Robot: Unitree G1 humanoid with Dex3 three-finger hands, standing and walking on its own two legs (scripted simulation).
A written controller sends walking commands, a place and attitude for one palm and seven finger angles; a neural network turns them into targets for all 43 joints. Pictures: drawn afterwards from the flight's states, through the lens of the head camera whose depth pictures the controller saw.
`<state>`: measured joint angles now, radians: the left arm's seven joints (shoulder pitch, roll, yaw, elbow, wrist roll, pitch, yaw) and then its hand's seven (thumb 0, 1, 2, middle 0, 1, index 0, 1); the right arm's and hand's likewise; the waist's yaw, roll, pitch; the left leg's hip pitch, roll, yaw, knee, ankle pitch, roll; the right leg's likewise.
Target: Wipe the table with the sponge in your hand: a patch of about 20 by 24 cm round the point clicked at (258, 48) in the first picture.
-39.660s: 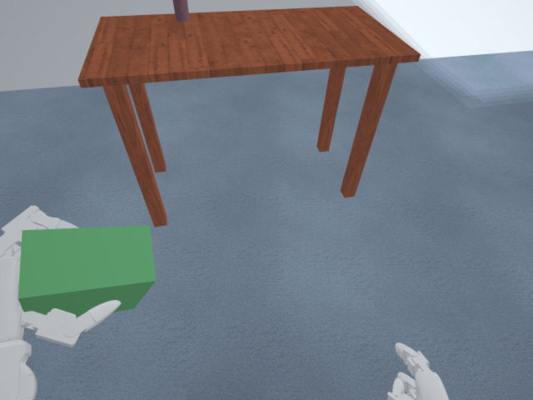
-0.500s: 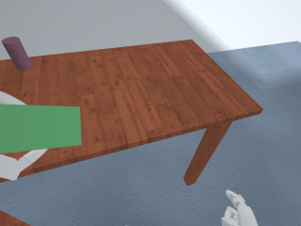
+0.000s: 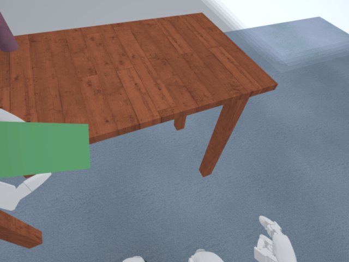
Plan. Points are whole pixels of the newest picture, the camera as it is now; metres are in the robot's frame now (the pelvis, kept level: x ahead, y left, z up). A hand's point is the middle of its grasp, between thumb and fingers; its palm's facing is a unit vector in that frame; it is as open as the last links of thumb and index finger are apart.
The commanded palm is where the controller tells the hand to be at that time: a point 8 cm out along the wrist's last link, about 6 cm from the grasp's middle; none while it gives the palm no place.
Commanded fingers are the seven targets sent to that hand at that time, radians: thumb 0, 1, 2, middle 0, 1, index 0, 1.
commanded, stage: stop stepping back and stand still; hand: left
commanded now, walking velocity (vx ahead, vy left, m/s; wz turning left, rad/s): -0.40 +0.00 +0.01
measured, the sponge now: (47, 151) +0.25 +0.22 +0.18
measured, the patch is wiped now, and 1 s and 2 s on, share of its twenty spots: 1.00 1.00 1.00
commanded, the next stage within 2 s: stand and wait in 1.08 s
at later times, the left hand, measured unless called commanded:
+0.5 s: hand out of the picture +0.06 +0.21 +0.20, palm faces +0.43 -0.86 -0.29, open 10.1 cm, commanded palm +0.00 +0.25 +0.23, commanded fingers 0.00 0.10 1.30 -1.20 -1.60 -1.20 -1.60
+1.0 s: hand out of the picture -0.01 +0.17 +0.22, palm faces +0.41 -0.84 -0.36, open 10.1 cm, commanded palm -0.06 +0.23 +0.23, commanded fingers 0.00 0.10 1.30 -1.20 -1.60 -1.20 -1.60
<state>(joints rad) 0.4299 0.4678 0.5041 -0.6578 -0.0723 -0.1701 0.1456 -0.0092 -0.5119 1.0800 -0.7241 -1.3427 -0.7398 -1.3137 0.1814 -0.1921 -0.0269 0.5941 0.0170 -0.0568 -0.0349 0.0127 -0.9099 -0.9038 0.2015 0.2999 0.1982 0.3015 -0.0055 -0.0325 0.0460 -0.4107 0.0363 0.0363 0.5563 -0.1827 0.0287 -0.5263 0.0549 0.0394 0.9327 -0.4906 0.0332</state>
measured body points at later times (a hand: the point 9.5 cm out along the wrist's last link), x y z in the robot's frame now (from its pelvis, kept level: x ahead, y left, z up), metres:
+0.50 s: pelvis -0.17 -0.03 -0.02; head -0.21 -0.01 +0.43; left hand +0.03 +0.25 +0.22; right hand -0.02 -0.29 -0.08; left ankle -0.21 +0.10 -0.74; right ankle -0.08 -0.14 -0.71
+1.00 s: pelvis -0.22 -0.05 -0.01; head -0.24 -0.05 +0.44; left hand -0.04 +0.22 +0.23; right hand -0.06 -0.31 -0.07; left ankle -0.20 +0.07 -0.74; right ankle -0.14 -0.16 -0.72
